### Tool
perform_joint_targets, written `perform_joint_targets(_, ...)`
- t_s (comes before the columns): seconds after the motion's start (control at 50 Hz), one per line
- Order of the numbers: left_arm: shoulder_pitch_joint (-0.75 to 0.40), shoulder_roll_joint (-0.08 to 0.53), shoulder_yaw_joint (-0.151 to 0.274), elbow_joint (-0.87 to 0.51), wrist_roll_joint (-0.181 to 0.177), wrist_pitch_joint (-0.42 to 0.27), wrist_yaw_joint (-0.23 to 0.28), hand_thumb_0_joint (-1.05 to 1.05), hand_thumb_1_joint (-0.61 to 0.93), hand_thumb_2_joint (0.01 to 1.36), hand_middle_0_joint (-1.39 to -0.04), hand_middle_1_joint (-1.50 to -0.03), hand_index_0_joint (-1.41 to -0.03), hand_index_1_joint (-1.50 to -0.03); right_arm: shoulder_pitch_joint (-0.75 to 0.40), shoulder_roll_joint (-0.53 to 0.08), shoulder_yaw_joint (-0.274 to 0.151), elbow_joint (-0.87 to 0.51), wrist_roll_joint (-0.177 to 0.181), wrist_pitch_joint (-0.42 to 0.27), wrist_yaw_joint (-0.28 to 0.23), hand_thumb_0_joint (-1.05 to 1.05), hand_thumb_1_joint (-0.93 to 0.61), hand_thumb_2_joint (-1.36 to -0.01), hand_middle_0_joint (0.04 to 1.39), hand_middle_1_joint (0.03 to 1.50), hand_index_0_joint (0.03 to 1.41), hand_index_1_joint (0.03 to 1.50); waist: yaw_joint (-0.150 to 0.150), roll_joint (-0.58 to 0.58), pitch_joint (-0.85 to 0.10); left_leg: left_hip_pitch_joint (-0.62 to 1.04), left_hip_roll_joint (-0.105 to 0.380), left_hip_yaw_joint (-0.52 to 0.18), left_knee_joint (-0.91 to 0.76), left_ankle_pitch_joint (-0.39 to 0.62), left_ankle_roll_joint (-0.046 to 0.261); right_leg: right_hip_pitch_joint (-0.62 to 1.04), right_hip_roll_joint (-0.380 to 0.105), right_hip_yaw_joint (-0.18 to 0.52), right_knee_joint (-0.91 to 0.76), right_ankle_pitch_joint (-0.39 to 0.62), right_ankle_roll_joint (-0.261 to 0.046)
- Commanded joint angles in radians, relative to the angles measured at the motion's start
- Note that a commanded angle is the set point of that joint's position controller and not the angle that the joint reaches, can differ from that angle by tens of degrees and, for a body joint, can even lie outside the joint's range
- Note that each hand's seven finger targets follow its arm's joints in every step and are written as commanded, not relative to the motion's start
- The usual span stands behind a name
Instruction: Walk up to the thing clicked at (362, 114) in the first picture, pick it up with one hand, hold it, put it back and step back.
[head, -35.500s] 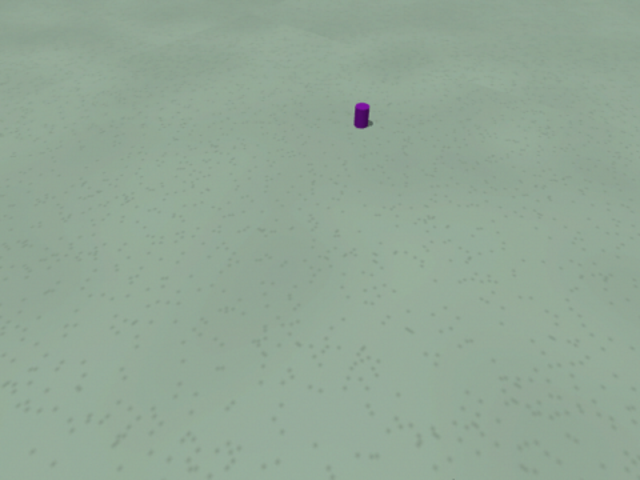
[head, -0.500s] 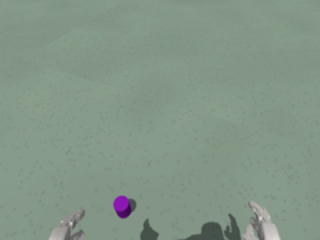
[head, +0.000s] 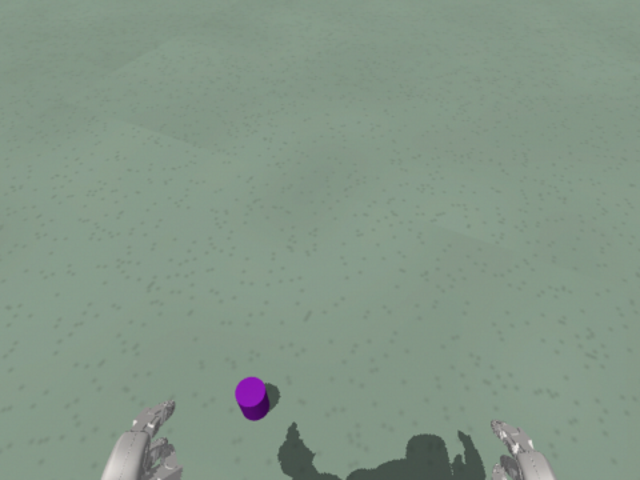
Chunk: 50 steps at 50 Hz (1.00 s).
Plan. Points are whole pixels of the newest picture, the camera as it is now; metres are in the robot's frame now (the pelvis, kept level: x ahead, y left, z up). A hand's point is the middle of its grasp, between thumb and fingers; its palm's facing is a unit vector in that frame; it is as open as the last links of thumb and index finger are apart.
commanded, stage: stand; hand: left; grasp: from above
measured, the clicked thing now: (253, 399) +0.46 +0.22 -0.66
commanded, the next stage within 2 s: none
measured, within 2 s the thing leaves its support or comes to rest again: neither
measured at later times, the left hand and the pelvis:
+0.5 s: hand out of the picture +0.04 +0.24 -0.11, palm faces +0.05 -0.95 -0.31, open 7.4 cm; pelvis +0.00 +0.01 +0.05, yaw +0 degrees
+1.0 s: hand out of the picture +0.05 +0.24 -0.10, palm faces +0.03 -0.94 -0.33, open 7.4 cm; pelvis -0.01 +0.01 +0.06, yaw +0 degrees
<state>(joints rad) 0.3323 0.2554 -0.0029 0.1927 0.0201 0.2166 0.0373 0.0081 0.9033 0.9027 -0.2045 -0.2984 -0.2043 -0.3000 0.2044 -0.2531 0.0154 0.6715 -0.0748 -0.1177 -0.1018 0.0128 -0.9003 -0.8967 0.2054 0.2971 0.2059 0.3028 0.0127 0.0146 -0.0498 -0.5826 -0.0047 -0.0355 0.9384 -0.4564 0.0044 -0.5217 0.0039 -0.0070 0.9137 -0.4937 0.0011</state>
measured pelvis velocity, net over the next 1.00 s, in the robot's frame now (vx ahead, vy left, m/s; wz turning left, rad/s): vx -0.01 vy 0.01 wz -0.01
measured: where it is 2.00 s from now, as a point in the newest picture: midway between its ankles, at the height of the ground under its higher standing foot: outside the picture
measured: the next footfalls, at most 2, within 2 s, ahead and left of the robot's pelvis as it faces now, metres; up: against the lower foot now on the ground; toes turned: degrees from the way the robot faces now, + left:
none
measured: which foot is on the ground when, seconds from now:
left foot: down 0.00-1.00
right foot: down 0.00-1.00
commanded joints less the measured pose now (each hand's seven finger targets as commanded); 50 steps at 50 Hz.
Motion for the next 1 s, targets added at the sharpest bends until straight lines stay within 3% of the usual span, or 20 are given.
perform_joint_targets(0.0, -0.098, 0.178, 0.094, 0.184, 0.036, -0.167, 0.008, 0.0, 0.9, 0.9, -0.2, -0.3, -0.2, -0.301, -0.027, -0.179, -0.09, 0.008, 0.015, 0.018, 0.063, 0.0, -0.9, -0.9, 0.2, 0.3, 0.2, 0.3, 0.004, -0.053, -0.117, 0.233, 0.032, -0.032, -0.216, 0.423, 0.063, 0.195, -0.08, 0.111, -0.205, 0.405, -0.066)
perform_joint_targets(0.06, -0.135, 0.171, 0.097, 0.315, 0.022, -0.181, 0.012, 0.0, 0.9, 0.9, -0.2, -0.3, -0.2, -0.301, -0.062, -0.172, -0.099, 0.057, 0.028, 0.03, 0.08, 0.0, -0.9, -0.9, 0.2, 0.3, 0.2, 0.3, 0.02, -0.032, -0.102, 0.279, 0.048, -0.073, -0.28, 0.405, 0.065, 0.209, -0.074, 0.091, -0.246, 0.352, -0.044)
perform_joint_targets(0.18, -0.16, 0.166, 0.096, 0.529, 0.027, -0.212, 0.007, 0.0, 0.9, 0.9, -0.2, -0.3, -0.2, -0.301, -0.079, -0.18, -0.101, 0.149, 0.023, 0.062, 0.079, 0.0, -0.9, -0.9, 0.2, 0.3, 0.2, 0.3, 0.01, 0.005, 0.03, 0.27, 0.064, -0.107, -0.448, 0.156, 0.056, 0.241, -0.071, 0.09, -0.391, 0.223, -0.036)
perform_joint_targets(0.24, -0.161, 0.165, 0.094, 0.61, 0.019, -0.223, 0.006, 0.0, 0.9, 0.9, -0.2, -0.3, -0.2, -0.301, -0.073, -0.187, -0.099, 0.196, 0.027, 0.069, 0.074, 0.0, -0.9, -0.9, 0.2, 0.3, 0.2, 0.3, 0.008, -0.006, 0.029, 0.326, 0.066, -0.103, -0.482, 0.226, 0.047, 0.288, -0.083, 0.096, -0.444, 0.286, -0.033)
perform_joint_targets(0.3, -0.159, 0.177, 0.092, 0.678, 0.013, -0.232, 0.008, 0.0, 0.9, 0.9, -0.2, -0.3, -0.2, -0.301, -0.057, -0.191, -0.097, 0.245, 0.035, 0.071, 0.068, 0.0, -0.9, -0.9, 0.2, 0.3, 0.2, 0.3, 0.002, -0.009, 0.009, 0.412, 0.074, -0.09, -0.492, 0.403, 0.039, 0.338, -0.097, 0.095, -0.48, 0.405, -0.028)
perform_joint_targets(0.34, -0.174, 0.186, 0.092, 0.717, 0.01, -0.233, 0.011, 0.0, 0.9, 0.9, -0.2, -0.3, -0.2, -0.301, -0.056, -0.194, -0.097, 0.271, 0.038, 0.077, 0.063, 0.0, -0.9, -0.9, 0.2, 0.3, 0.2, 0.3, -0.003, -0.021, 0.016, 0.431, 0.076, -0.084, -0.515, 0.417, 0.036, 0.359, -0.1, 0.095, -0.503, 0.414, -0.026)
perform_joint_targets(0.5, -0.17, 0.185, 0.08, 0.837, 0.01, -0.221, 0.008, 0.0, 0.9, 0.9, -0.2, -0.3, -0.2, -0.301, -0.072, -0.213, -0.093, 0.346, 0.045, 0.088, 0.06, 0.0, -0.9, -0.9, 0.2, 0.3, 0.2, 0.3, 0.007, 0.001, 0.092, 0.407, 0.092, -0.115, -0.648, 0.254, 0.029, 0.403, -0.09, 0.073, -0.562, 0.321, -0.015)
perform_joint_targets(0.64, -0.189, 0.196, 0.076, 0.879, 0.008, -0.231, 0.007, 0.0, 0.9, 0.9, -0.2, -0.3, -0.2, -0.301, -0.072, -0.207, -0.086, 0.381, 0.05, 0.086, 0.064, 0.0, -0.9, -0.9, 0.2, 0.3, 0.2, 0.3, 0.002, -0.016, 0.074, 0.477, 0.093, -0.091, -0.627, 0.393, 0.024, 0.407, -0.108, 0.087, -0.604, 0.39, -0.013)
perform_joint_targets(0.76, -0.202, 0.21, 0.076, 0.894, 0.008, -0.227, 0.004, 0.0, 0.9, 0.9, -0.2, -0.3, -0.2, -0.301, -0.089, -0.228, -0.085, 0.393, 0.05, 0.087, 0.064, 0.0, -0.9, -0.9, 0.2, 0.3, 0.2, 0.3, 0.001, -0.008, 0.086, 0.462, 0.1, -0.096, -0.654, 0.336, 0.024, 0.407, -0.106, 0.086, -0.615, 0.365, -0.013)
perform_joint_targets(0.82, -0.209, 0.214, 0.073, 0.899, 0.006, -0.232, 0.004, 0.0, 0.9, 0.9, -0.2, -0.3, -0.2, -0.301, -0.095, -0.219, -0.078, 0.396, 0.053, 0.088, 0.068, 0.0, -0.9, -0.9, 0.2, 0.3, 0.2, 0.3, 0.0, -0.03, 0.08, 0.475, 0.1, -0.089, -0.649, 0.372, 0.023, 0.409, -0.11, 0.088, -0.627, 0.371, -0.011)
perform_joint_targets(0.88, -0.229, 0.224, 0.075, 0.901, 0.005, -0.23, 0.001, 0.0, 0.9, 0.9, -0.2, -0.3, -0.2, -0.301, -0.09, -0.23, -0.077, 0.404, 0.05, 0.088, 0.069, 0.0, -0.9, -0.9, 0.2, 0.3, 0.2, 0.3, -0.006, -0.006, 0.1, 0.442, 0.099, -0.088, -0.663, 0.308, 0.02, 0.415, -0.109, 0.09, -0.629, 0.35, -0.013)
perform_joint_targets(0.98, -0.234, 0.233, 0.073, 0.902, 0.005, -0.234, -0.002, 0.0, 0.9, 0.9, -0.2, -0.3, -0.2, -0.301, -0.105, -0.239, -0.074, 0.403, 0.053, 0.086, 0.071, 0.0, -0.9, -0.9, 0.2, 0.3, 0.2, 0.3, -0.006, -0.02, 0.071, 0.463, 0.102, -0.085, -0.657, 0.341, 0.021, 0.418, -0.113, 0.095, -0.64, 0.353, -0.013)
